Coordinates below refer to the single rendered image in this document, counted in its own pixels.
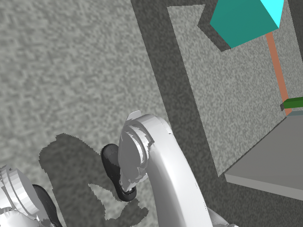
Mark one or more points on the right robot foot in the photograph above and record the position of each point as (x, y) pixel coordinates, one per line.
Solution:
(109, 156)

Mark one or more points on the left robot foot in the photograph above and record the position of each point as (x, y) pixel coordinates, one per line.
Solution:
(48, 205)

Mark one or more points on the right robot hand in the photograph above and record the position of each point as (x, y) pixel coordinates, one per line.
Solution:
(217, 220)

